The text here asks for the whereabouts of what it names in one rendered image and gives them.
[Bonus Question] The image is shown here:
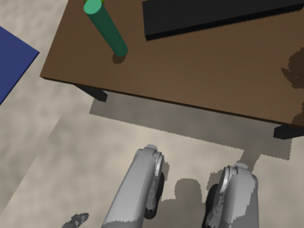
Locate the right robot foot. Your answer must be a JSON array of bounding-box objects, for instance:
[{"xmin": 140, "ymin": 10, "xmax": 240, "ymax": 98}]
[{"xmin": 202, "ymin": 184, "xmax": 219, "ymax": 228}]

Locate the left robot foot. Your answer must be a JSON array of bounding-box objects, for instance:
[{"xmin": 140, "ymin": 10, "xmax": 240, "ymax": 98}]
[{"xmin": 144, "ymin": 172, "xmax": 164, "ymax": 219}]

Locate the coffee table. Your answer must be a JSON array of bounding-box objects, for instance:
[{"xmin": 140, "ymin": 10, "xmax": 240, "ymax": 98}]
[{"xmin": 40, "ymin": 0, "xmax": 304, "ymax": 140}]

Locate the left robot hand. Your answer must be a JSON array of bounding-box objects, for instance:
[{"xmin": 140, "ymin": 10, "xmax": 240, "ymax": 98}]
[{"xmin": 62, "ymin": 213, "xmax": 89, "ymax": 228}]

